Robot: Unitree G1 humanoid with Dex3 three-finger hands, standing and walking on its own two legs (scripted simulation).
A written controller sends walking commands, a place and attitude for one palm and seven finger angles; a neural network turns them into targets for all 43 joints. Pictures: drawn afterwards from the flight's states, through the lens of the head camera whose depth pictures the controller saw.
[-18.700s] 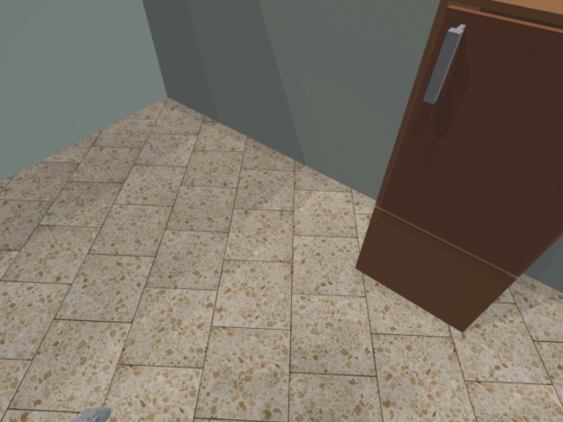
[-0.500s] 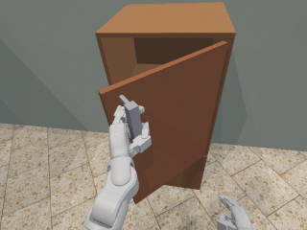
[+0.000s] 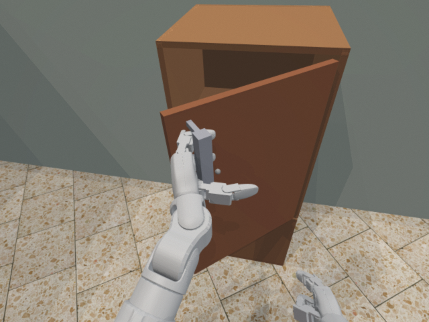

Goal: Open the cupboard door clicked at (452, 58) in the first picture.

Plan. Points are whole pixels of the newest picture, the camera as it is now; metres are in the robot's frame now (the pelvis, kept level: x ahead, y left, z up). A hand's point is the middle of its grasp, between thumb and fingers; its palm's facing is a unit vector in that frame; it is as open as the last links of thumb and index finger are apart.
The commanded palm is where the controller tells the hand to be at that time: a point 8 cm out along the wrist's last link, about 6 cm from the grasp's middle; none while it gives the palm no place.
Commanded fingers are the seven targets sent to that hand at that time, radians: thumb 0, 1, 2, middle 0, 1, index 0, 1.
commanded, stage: open thumb and fingers to let go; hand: left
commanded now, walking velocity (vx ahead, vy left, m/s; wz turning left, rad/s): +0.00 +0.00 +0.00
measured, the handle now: (199, 159) +0.36 +0.07 +0.15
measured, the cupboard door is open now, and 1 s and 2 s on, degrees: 41 46 44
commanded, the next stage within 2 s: slide the hand sideways off the handle in 0.28 s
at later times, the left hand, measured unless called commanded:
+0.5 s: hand (214, 181) +0.31 +0.03 +0.16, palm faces +0.03 -0.99 -0.11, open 15.3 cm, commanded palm +0.27 +0.05 +0.15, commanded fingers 0.00 -0.50 0.30 -0.15 -0.30 -0.15 -0.30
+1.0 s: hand (212, 199) +0.27 +0.03 +0.15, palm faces -0.20 -0.98 -0.04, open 16.2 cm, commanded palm +0.24 +0.11 +0.15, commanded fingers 0.00 -0.50 0.30 -0.15 -0.30 -0.15 -0.30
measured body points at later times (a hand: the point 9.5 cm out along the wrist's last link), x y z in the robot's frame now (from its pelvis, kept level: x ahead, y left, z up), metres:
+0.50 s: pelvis +0.00 +0.00 +0.00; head -0.02 -0.02 +0.45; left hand +0.30 +0.09 +0.16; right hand +0.21 -0.19 -0.09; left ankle -0.01 +0.11 -0.74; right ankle +0.06 -0.11 -0.74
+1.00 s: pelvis +0.01 -0.01 +0.00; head -0.03 -0.03 +0.45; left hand +0.27 +0.09 +0.16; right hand +0.21 -0.21 -0.07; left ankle -0.01 +0.11 -0.74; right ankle +0.06 -0.11 -0.74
